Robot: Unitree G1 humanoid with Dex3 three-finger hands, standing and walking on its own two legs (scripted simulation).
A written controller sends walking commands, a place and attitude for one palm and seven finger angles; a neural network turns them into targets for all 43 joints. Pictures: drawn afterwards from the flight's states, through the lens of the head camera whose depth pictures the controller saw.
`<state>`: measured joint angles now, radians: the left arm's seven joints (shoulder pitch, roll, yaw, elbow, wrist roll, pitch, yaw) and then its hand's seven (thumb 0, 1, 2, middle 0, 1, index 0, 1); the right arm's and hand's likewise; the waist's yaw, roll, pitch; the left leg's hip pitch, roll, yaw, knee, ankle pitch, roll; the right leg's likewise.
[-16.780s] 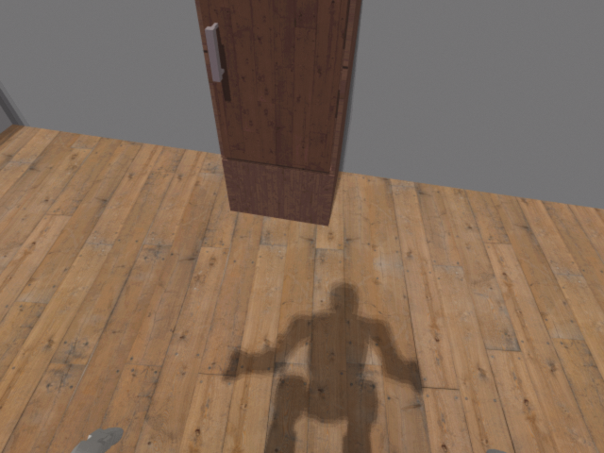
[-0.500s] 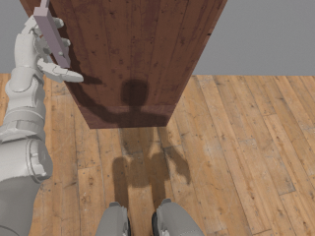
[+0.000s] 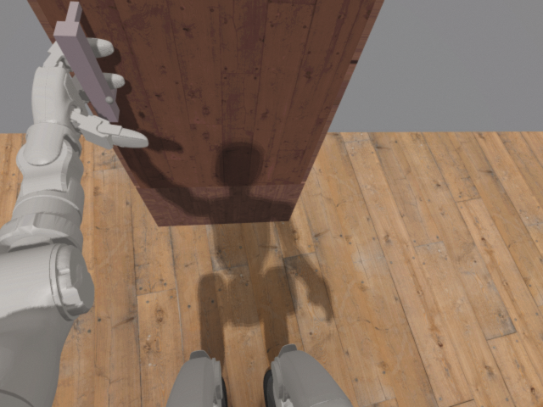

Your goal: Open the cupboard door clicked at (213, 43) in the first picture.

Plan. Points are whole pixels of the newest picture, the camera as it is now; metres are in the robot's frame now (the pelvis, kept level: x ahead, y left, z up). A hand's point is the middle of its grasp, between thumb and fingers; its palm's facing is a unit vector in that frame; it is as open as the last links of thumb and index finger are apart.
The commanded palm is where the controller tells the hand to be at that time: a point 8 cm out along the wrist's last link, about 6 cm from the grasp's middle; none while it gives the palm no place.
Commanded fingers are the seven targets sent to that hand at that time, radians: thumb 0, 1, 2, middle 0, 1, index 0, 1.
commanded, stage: slide the fingers in behind the handle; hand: left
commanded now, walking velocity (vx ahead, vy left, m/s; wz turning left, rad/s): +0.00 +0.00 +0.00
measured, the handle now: (94, 67) +0.59 +0.19 +0.07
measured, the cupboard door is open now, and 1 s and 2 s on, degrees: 0 0 40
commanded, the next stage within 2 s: close the thumb around the handle in 0.06 s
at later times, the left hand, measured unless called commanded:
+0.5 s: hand (103, 97) +0.54 +0.18 +0.07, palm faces -0.01 -1.00 -0.03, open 10.7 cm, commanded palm +0.52 +0.21 +0.07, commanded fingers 0.00 0.51 0.73 -0.37 -1.31 -0.37 -1.31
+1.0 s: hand (108, 99) +0.54 +0.17 +0.07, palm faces -0.02 -1.00 -0.01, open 5.8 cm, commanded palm +0.51 +0.21 +0.07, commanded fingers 0.00 0.90 0.90 -0.40 -1.35 -0.40 -1.35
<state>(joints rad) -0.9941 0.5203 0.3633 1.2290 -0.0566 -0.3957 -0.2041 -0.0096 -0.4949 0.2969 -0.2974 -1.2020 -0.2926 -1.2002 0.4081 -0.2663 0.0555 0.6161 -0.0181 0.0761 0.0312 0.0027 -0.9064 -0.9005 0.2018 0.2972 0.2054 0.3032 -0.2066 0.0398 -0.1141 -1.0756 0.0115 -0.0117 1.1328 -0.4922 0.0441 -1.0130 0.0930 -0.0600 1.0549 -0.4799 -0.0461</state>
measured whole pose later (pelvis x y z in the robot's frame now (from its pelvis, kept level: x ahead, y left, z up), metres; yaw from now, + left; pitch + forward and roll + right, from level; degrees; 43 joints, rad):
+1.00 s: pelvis +0.00 +0.01 +0.00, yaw +0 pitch +25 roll -4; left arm -1.00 0.52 0.37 1.23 -0.06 -0.40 -0.21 0.02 0.70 0.81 -0.36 -1.35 -0.37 -1.35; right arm 0.41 -0.26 0.06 0.61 -0.02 0.08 0.03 0.00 -0.91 -0.90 0.20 0.30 0.21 0.30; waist -0.21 0.04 -0.12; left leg -1.08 0.01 0.00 1.14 -0.50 0.06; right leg -1.02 0.09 -0.05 1.05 -0.48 -0.03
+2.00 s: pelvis +0.00 -0.04 +0.02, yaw +4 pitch +13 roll +1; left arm 0.02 -0.11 -0.19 0.28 0.09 -0.32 0.56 0.01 0.67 0.74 -0.32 -1.34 -0.35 -1.34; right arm 0.21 -0.17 0.02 0.55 -0.06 0.03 0.05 0.01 -0.91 -0.90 0.20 0.30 0.20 0.30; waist -0.01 0.03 -0.16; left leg -0.78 -0.02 -0.03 1.01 -0.46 -0.01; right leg -0.75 0.06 -0.07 1.01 -0.50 -0.09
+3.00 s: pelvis +0.00 -0.03 +0.02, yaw +4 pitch +13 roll +0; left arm 0.07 -0.09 -0.27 0.22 0.09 -0.31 0.52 -0.01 -0.49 0.30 -0.39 -0.65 -0.39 -0.68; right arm 0.20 -0.18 0.01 0.55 -0.06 0.00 0.03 0.01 -0.91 -0.90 0.20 0.30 0.20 0.30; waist -0.01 0.03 -0.16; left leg -0.78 -0.03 -0.03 1.02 -0.46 0.00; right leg -0.74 0.05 -0.07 1.02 -0.51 -0.09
